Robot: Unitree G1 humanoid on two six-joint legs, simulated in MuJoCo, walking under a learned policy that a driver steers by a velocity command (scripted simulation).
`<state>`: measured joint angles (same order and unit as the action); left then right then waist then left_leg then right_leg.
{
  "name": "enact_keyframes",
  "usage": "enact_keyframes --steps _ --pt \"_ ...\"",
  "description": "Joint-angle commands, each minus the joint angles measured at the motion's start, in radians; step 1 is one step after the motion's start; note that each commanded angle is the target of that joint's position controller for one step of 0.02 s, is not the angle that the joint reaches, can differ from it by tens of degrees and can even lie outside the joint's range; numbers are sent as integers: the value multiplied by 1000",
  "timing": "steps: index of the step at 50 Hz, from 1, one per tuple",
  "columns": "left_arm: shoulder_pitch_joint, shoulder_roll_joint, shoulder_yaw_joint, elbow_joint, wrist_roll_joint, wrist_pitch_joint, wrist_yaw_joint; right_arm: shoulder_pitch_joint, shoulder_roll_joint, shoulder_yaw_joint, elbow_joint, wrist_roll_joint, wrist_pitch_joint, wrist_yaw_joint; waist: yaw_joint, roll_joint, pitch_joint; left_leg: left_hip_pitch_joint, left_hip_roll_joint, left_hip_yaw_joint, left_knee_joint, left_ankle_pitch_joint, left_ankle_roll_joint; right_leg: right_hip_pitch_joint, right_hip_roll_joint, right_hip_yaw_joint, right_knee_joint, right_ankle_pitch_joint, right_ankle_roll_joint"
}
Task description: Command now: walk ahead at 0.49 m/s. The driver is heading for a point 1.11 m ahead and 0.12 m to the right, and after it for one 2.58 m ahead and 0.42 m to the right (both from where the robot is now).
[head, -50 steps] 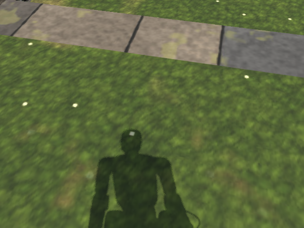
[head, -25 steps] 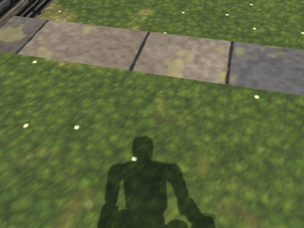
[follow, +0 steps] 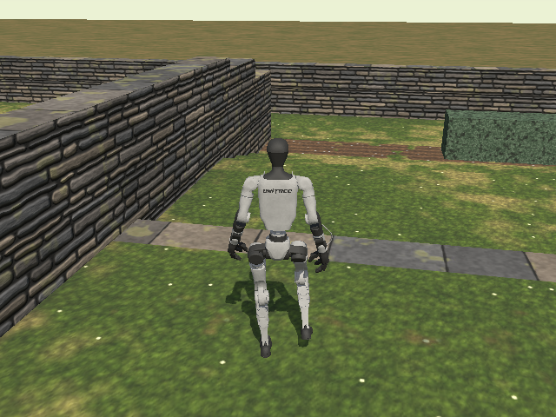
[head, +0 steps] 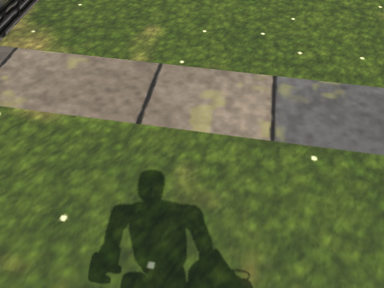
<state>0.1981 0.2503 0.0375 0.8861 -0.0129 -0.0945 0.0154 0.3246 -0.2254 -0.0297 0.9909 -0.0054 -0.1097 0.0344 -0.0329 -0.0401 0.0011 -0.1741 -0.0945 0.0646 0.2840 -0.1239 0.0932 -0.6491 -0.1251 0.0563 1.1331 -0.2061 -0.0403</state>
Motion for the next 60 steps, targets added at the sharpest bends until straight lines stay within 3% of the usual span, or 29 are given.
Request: enact_keyframes --steps 1,5,10,12,14,15,16,17,18,19,20,22,25,28,32,38,41,42,43,44,45,46,47,48,49,51,53,56,60 --pt "33 42 12 -42 12 6 6 -39 -133 -22 -56 2 -16 -20 47 76 53 -94 284 -217 -203 66 172 -30 -43 3 -145 153 27" --pt "-125 29 6 -83 4 -5 -5 39 -160 -26 -39 17 -4 -34 -11 79 54 -12 267 -166 -185 82 126 0 1 -34 -425 303 35" --pt "-251 41 2 -132 -10 -14 -35 114 -169 -31 -5 26 16 -36 -49 95 81 143 325 -180 -116 57 112 -1 31 -44 -575 226 18" --pt "-234 61 8 -140 -10 -23 -46 107 -181 -37 -3 26 27 -38 -26 107 71 188 350 -193 -63 100 97 48 46 -51 -616 147 -10" --pt "-77 109 35 -99 -7 -30 -46 67 -183 -36 -12 23 37 -39 68 115 -15 178 309 -153 118 364 64 275 101 -96 -659 106 -49" --pt "117 171 63 -45 -4 -32 -38 56 -149 -22 -27 11 38 -39 144 80 -143 69 248 -99 358 396 32 545 60 -48 -640 131 -93" --pt "276 289 91 -19 16 -28 -33 130 -56 8 -57 -1 22 -33 151 -131 -307 -298 114 -19 765 70 -38 947 -199 332 -659 95 -225" --pt "310 249 80 -4 12 -22 -39 167 -31 19 -42 19 -5 -27 141 -260 -395 -525 31 -126 976 -424 -52 1071 -297 684 -821 -27 -311" --pt "234 172 56 -18 6 -25 -41 88 -146 -10 -56 43 -22 -23 135 -159 -260 -619 101 -186 1064 -384 -29 961 -262 584 -836 -62 -257" --pt "140 129 42 -42 5 -23 -40 8 -165 -15 -80 50 -27 -24 109 -94 -163 -618 157 -159 1045 -286 -16 818 -222 424 -848 0 -216" --pt "63 101 31 -54 9 -22 -45 -30 -151 -18 -85 39 -22 -30 76 -22 -93 -573 196 -138 981 -206 -22 676 -175 314 -887 83 -196" --pt "21 63 20 -48 18 -25 -53 -13 -117 -25 -80 23 6 -36 24 -39 -41 -467 236 -136 883 -124 -33 528 -109 189 -952 155 -171" --pt "77 96 29 -11 18 -31 -47 -22 -88 -26 -88 17 29 -40 7 -23 -10 -484 239 -119 808 -50 -54 491 -91 106 -991 292 -190" --pt "128 112 33 13 17 -22 -29 -140 -86 -30 -130 9 30 -40 30 -11 19 -568 240 -116 644 81 -73 531 -89 65 -1007 337 -184" --pt "182 126 33 37 7 -14 -15 -283 -66 -22 -168 15 22 -29 72 -18 49 -528 208 -83 412 232 -72 550 -65 11 -1028 273 -156" --pt "257 138 43 89 -3 8 -5 -423 -74 -16 -227 26 8 2 101 -21 98 -554 182 -77 263 154 -39 724 -133 18 -964 282 -146" --pt "220 160 52 87 -4 21 -1 -347 -112 -32 -218 26 -2 11 42 -50 41 -383 133 -36 228 53 -1 752 -139 6 -852 526 -120" --pt "197 159 51 82 -2 27 -1 -235 -141 -51 -184 24 -3 8 -21 -53 -26 -220 95 -3 214 52 20 729 -105 -24 -723 685 -101" --pt "187 135 40 71 5 29 -1 -52 -195 -77 -128 22 -2 0 -96 -30 -140 49 114 -30 233 80 55 614 -49 -63 -505 675 -70" --pt "266 57 15 50 17 18 -8 110 -290 -100 -100 0 2 -9 -96 147 -305 454 367 -387 235 31 177 256 67 -111 -114 317 -10" --pt "322 -13 -9 66 10 -8 -17 142 -278 -91 -88 6 6 -4 -73 315 -413 609 497 -774 68 -112 262 15 196 6 114 -369 13" --pt "230 97 20 52 -20 -27 -21 91 -203 -70 -92 17 3 -4 -82 234 -301 524 460 -716 30 -188 209 -91 132 77 213 -351 -9" --pt "143 130 28 22 -33 -36 -20 -9 -170 -59 -114 21 3 -6 -57 180 -169 363 433 -568 6 -133 168 -123 76 39 197 -250 -24" --pt "98 128 32 14 -22 -35 -12 -89 -141 -49 -129 14 2 -4 -24 100 -99 205 396 -461 -27 -47 148 -75 29 17 145 -154 -23" --pt "96 113 39 14 -10 -25 -5 -129 -114 -41 -133 3 -1 0 12 96 -55 90 357 -379 -62 15 133 -15 -3 16 90 -98 -21" --pt "144 63 38 26 -7 3 -3 -131 -94 -36 -117 -3 -5 4 51 124 -42 -6 318 -297 -119 49 134 70 -26 14 34 -51 -16" --pt "121 57 41 15 -2 17 1 -97 -123 -42 -96 -1 -10 -4 58 113 -10 -34 310 -244 -152 110 147 39 -34 4 -25 1 0" --pt "4 65 46 -25 9 19 3 -39 -147 -47 -72 1 -3 -25 34 88 23 14 310 -208 -168 178 142 -69 -38 0 -180 142 27" --pt "-111 38 36 -55 1 10 -13 5 -158 -45 -55 6 5 -39 -1 100 40 58 281 -118 -179 172 102 -50 -6 -33 -407 319 26"
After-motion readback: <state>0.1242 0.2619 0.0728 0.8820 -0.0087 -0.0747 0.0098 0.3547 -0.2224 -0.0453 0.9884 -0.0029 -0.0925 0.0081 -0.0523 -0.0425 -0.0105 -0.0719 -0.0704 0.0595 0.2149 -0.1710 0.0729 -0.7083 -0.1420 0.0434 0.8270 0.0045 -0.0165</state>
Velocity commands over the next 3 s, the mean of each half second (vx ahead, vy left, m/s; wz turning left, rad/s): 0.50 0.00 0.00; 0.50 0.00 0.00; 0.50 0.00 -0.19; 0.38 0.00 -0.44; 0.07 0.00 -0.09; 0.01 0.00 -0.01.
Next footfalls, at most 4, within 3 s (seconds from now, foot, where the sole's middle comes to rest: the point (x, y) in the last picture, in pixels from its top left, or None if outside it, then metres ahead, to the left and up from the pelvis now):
0.30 right None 0.33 -0.17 -0.78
0.86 left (173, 253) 0.65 0.07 -0.78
1.44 right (228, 182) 0.96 -0.16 -0.78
1.92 left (192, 131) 1.26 -0.02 -0.78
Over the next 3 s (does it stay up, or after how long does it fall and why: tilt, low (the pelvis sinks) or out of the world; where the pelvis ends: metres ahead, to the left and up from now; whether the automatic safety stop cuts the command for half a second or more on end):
stays up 1.16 -0.10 -0.01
